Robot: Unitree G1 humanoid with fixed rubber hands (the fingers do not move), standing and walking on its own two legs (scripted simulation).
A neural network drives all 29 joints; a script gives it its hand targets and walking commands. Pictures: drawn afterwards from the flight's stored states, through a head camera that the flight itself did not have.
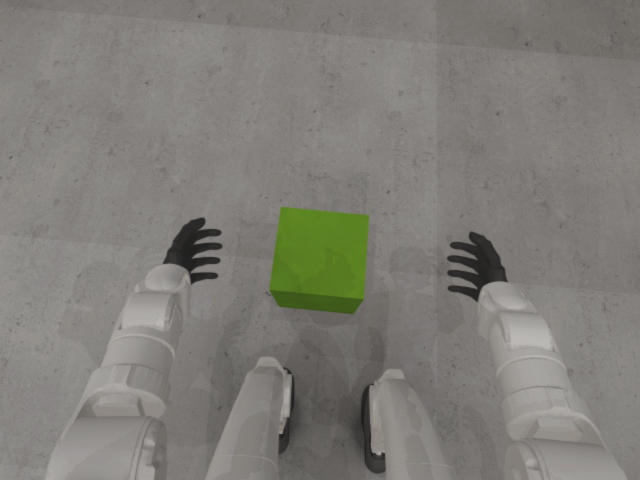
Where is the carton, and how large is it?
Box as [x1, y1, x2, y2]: [269, 207, 368, 313]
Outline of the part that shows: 281,207 269,288 279,306 353,313 363,299 368,215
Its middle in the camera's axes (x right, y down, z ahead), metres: -0.01 +0.07 +1.00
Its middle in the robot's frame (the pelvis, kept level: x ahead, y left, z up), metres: +0.49 +0.03 -0.56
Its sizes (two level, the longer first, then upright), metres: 0.210 0.200 0.250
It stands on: the floor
